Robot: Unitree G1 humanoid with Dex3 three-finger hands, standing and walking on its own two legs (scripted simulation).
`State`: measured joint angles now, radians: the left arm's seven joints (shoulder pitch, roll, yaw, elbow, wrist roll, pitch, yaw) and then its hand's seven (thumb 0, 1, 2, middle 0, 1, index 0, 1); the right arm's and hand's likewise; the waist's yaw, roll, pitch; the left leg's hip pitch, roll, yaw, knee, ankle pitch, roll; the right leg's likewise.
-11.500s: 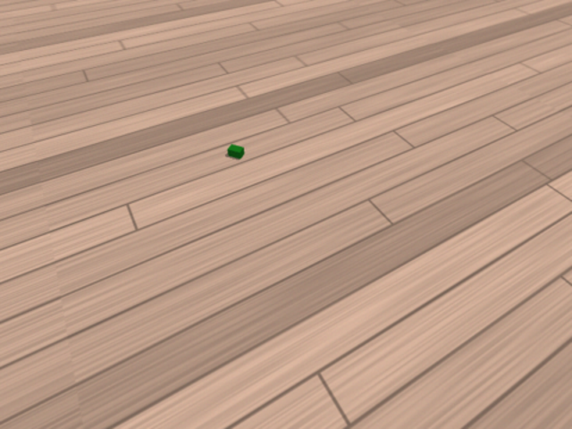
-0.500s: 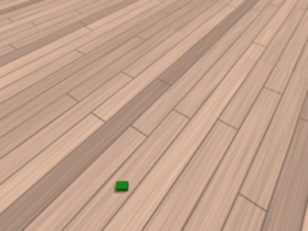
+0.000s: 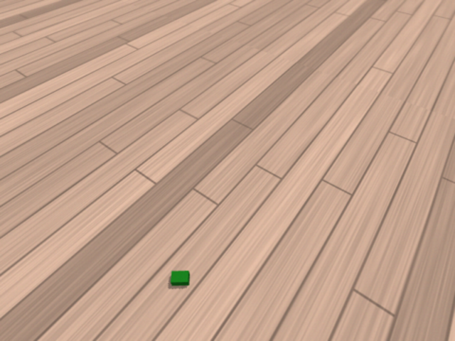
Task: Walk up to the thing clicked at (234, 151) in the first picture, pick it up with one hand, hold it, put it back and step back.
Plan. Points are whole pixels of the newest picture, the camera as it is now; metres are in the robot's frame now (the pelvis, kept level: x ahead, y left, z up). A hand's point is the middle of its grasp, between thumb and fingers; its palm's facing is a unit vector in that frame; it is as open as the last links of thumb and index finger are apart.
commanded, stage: stand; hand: left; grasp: from above
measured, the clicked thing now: (180, 278) +0.47 +0.21 -0.76
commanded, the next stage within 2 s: rise first in 0.66 s
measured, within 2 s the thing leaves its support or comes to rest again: neither
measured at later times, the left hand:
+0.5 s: hand out of the picture +0.06 +0.25 -0.16, palm faces -0.04 -0.94 -0.34, open 7.4 cm
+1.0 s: hand out of the picture +0.15 +0.25 -0.17, palm faces -0.01 -0.94 -0.34, open 8.7 cm
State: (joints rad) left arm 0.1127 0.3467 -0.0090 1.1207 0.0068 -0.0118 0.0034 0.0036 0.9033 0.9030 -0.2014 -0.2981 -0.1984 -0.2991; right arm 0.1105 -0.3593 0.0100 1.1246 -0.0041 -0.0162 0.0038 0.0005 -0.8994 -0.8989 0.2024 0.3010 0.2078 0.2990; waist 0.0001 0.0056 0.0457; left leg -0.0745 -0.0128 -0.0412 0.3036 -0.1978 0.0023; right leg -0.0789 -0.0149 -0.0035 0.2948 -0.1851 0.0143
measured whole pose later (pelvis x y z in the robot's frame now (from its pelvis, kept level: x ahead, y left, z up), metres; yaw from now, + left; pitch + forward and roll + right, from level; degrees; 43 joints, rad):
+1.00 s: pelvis -0.02 +0.00 -0.02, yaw -1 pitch +7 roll +0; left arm -0.05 0.34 0.14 1.02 0.08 0.00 -0.02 0.01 0.52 0.86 -0.22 -0.63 -0.22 -0.63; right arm 0.21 -0.27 -0.01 0.79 0.03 -0.05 -0.02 0.00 -0.89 -0.89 0.20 0.30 0.21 0.30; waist -0.02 -0.01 0.00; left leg -0.44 0.00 -0.03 0.63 -0.31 0.00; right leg -0.44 0.00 0.00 0.61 -0.29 0.01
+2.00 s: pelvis -0.04 +0.01 -0.15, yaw -1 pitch +25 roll -2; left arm 0.20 0.38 0.10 0.44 0.35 0.17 0.02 0.00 -0.34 0.76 -0.35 -0.80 -0.34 -0.81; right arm 0.18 -0.26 -0.01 0.53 0.01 -0.19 0.00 0.01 -0.94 -0.91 0.20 0.30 0.21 0.30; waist -0.04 0.02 -0.17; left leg -1.22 -0.02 -0.06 1.42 -0.63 0.00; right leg -1.20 0.00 -0.02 1.37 -0.60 0.02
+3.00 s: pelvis -0.11 +0.01 -0.42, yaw -6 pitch +35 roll -8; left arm -0.89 0.78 0.12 1.36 1.30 -0.32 0.33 0.00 -0.06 0.64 -0.49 -0.54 -0.48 -0.55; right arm 0.16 -0.28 0.02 0.74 -0.11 -0.02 0.13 0.00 -0.89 -0.90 0.20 0.30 0.21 0.30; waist -0.20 0.00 -0.09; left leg -2.24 -0.04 -0.11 2.32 -0.70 0.00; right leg -2.18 0.01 -0.07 2.22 -0.66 0.04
